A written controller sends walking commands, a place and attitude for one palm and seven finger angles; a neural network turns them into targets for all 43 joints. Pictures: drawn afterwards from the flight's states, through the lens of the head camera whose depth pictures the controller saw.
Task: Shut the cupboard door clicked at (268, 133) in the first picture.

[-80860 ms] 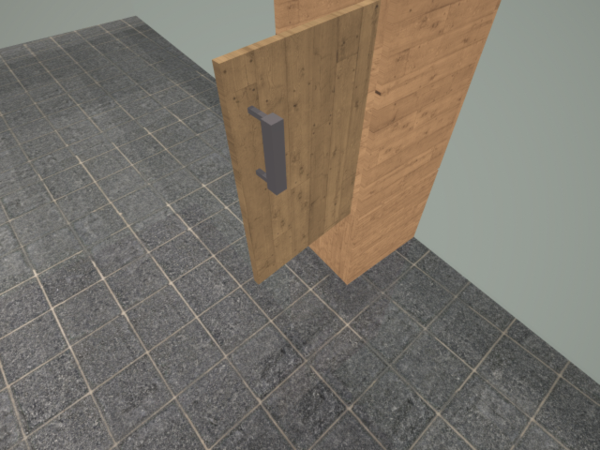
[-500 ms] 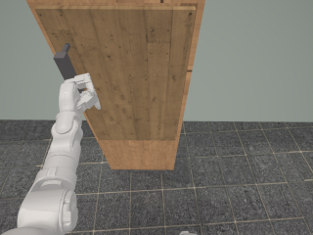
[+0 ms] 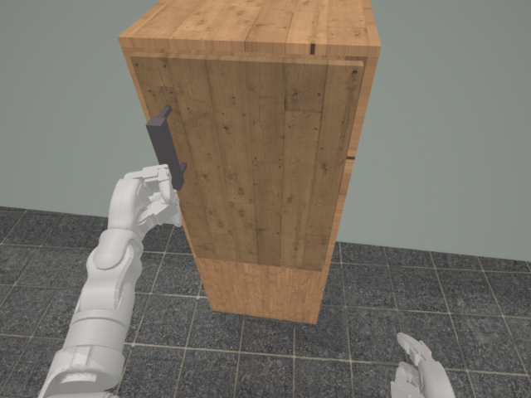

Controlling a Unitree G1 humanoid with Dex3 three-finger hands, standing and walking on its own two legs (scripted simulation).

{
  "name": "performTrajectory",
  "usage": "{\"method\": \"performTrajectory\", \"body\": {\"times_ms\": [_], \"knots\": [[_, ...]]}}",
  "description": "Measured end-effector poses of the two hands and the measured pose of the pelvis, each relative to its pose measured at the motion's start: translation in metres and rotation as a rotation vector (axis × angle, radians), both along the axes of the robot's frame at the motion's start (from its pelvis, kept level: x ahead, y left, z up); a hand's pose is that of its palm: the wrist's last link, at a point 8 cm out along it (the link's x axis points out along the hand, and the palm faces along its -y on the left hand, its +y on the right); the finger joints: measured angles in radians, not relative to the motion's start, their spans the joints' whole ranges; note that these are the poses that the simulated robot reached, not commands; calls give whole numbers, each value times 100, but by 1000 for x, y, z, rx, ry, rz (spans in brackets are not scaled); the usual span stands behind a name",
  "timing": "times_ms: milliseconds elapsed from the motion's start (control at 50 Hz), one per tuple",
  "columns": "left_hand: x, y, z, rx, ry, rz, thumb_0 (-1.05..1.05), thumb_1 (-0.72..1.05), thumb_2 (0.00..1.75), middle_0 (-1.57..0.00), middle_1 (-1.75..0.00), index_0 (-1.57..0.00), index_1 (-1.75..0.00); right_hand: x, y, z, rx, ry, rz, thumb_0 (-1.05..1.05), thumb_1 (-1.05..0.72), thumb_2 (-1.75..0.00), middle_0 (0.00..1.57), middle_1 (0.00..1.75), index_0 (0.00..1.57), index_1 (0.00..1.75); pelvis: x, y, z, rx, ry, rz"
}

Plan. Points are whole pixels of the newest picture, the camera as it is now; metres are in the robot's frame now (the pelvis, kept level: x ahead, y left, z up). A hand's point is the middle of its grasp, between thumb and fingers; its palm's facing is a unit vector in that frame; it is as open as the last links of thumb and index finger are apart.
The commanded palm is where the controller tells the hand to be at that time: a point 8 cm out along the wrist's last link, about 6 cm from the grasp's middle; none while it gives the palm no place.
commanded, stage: draw the hand back to the body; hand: left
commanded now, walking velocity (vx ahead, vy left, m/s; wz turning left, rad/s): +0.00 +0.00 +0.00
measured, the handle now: (171, 148) +0.52 +0.21 +0.10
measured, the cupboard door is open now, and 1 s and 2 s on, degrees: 0 0 0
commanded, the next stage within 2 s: step back with the hand held close in 1.40 s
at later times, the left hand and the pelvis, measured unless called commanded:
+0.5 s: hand (105, 252) +0.26 +0.22 +0.14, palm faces +0.22 -0.95 -0.22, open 3.1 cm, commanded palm +0.22 +0.27 +0.16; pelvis -0.01 +0.01 +0.01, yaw +0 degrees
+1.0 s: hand (11, 284) +0.20 +0.28 +0.17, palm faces +0.44 -0.82 -0.38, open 5.9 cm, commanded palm +0.15 +0.32 +0.19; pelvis +0.00 +0.02 +0.02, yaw +0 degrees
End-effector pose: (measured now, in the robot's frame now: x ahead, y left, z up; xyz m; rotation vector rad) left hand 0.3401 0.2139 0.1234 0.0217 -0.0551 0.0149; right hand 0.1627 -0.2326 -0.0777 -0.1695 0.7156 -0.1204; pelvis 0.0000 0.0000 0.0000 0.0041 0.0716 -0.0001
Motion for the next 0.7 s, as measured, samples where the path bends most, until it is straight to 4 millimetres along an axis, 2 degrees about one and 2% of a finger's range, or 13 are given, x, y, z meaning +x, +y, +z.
{"method": "performTrajectory", "body": {"times_ms": [200,360,460,700], "knots": [[-49,26,10,9,3,29,2,90,90,-130,-150,-130,-150,-16,1,0,0,10,-9,1,-90,-90,20,30,20,30,-4,1,4,-1,-49,0],[-79,41,21,49,3,44,2,90,90,-126,-146,-126,-146,-15,5,8,-19,-52,-2,1,-90,-90,20,30,20,30,-12,5,7,-6,-82,5],[-99,47,27,186,-14,175,2,89,90,-117,-136,-117,-137,-12,12,15,-26,-65,4,1,-90,-90,20,30,20,30,-15,8,13,-5,-107,-1],[-142,79,44,292,-58,339,2,89,90,-87,-104,-88,-104,-1,31,19,-20,-38,46,1,-90,-90,20,30,20,30,-8,16,20,-7,-145,-5]]}}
